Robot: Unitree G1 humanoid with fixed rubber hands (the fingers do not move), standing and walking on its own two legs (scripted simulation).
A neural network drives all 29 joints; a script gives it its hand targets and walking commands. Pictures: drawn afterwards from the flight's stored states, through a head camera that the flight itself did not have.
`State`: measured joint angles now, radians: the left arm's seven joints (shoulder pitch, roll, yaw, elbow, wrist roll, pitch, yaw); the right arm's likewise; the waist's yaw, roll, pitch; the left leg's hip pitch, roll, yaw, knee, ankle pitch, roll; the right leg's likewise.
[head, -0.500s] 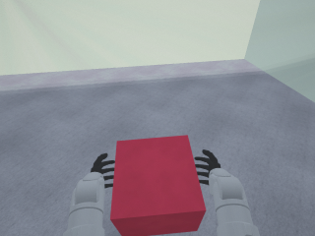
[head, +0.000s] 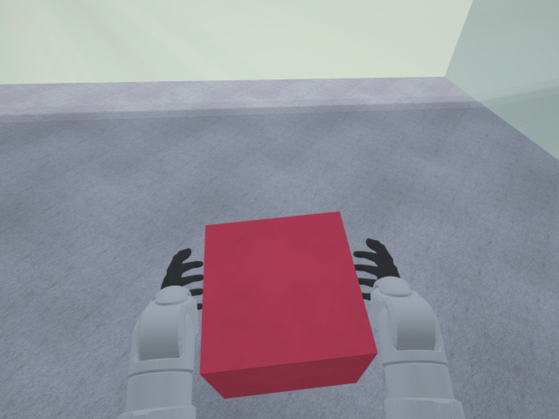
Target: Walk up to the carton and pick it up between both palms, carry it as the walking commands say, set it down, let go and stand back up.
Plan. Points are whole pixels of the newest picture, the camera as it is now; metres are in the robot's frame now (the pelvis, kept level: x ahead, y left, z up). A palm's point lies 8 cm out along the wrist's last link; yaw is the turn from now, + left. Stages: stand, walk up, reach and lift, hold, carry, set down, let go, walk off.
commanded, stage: carry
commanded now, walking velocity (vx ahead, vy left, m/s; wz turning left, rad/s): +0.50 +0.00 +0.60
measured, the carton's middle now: (281, 305) +0.33 +0.00 -0.01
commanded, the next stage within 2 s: none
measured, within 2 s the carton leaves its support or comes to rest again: neither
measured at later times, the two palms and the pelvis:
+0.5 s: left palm (96, 207) +0.47 +0.32 +0.08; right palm (265, 184) +0.52 +0.03 +0.09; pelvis +0.22 +0.12 +0.00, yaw +10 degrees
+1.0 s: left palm (6, 143) +0.68 +0.58 +0.07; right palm (147, 116) +0.81 +0.31 +0.08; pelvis +0.49 +0.32 -0.01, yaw +26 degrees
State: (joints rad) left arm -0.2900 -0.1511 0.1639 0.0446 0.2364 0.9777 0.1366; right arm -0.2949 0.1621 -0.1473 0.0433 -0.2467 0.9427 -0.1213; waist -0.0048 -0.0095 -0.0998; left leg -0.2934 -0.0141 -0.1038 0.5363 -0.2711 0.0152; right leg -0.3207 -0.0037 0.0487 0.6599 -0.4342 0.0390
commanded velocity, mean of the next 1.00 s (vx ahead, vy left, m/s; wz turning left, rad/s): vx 0.50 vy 0.00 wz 0.60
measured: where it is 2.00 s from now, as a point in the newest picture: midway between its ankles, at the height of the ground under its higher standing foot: (58, 290)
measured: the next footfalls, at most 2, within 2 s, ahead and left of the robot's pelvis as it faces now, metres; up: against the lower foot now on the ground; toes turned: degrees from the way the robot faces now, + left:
left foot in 0.30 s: +0.22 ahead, +0.18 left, +0.00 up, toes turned +6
right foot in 0.62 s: +0.42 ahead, +0.03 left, +0.00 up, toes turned +11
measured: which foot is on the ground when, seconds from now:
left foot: down 0.00-0.10, up 0.12-0.28, down 0.30-0.64, up 0.66-0.84, down 0.86-1.00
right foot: down 0.00-0.32, up 0.34-0.60, down 0.62-0.86, up 0.88-1.00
